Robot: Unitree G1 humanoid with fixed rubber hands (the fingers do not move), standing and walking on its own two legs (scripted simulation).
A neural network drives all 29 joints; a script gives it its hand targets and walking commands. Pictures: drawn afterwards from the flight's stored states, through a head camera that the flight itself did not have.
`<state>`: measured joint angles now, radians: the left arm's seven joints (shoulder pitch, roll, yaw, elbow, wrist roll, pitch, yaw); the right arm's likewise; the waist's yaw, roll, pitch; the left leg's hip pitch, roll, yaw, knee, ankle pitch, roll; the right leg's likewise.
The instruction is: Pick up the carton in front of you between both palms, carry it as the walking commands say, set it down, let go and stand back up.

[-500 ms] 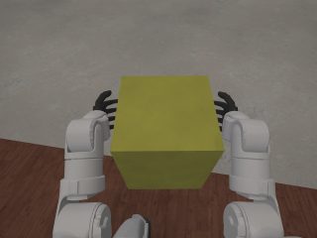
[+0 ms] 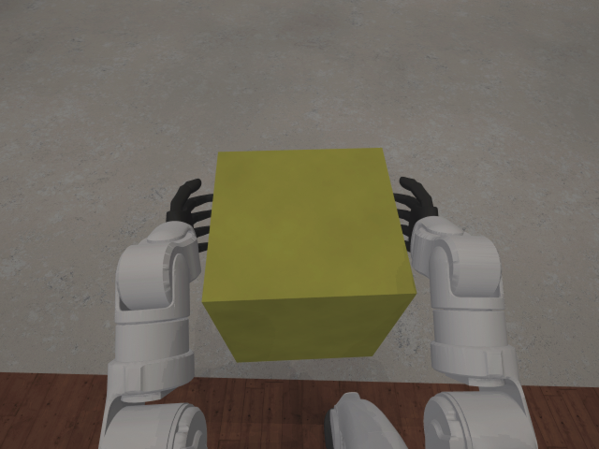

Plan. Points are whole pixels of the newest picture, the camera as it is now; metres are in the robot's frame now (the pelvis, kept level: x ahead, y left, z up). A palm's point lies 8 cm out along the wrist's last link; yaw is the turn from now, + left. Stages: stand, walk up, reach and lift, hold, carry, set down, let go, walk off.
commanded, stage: carry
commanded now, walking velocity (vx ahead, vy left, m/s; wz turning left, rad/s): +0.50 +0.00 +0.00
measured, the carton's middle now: (303, 264) +0.35 -0.02 +0.02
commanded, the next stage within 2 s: none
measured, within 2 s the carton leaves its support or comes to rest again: neither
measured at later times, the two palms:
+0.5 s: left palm (198, 118) +0.62 +0.14 +0.06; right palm (364, 111) +0.64 -0.16 +0.05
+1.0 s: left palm (210, 42) +0.93 +0.14 +0.04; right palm (341, 43) +0.91 -0.16 +0.04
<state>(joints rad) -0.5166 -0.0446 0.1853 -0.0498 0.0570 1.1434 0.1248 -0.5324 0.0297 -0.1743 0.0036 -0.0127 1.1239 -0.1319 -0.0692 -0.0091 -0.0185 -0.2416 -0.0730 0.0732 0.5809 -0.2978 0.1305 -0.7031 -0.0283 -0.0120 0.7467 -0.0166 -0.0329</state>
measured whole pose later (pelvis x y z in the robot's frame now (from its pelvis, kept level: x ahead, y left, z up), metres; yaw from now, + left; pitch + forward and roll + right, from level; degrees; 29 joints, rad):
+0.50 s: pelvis +0.28 -0.03 -0.04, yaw +1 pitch +6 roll +1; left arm -0.59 -0.03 0.20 0.02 0.02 1.17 0.13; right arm -0.58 0.03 -0.20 0.00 -0.05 1.20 -0.13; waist 0.06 0.00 0.00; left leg -0.80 0.06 0.00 1.00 -0.16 0.03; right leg -0.28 0.07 -0.08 0.57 -0.25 -0.11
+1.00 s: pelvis +0.56 +0.01 -0.05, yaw +0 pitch +6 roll -2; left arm -0.57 -0.05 0.20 -0.03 0.06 1.17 0.13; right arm -0.56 0.03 -0.20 -0.02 -0.02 1.16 -0.15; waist -0.06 0.00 0.02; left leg -0.31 -0.04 0.09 0.46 -0.26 0.10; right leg -0.74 -0.07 -0.01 0.98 -0.28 0.01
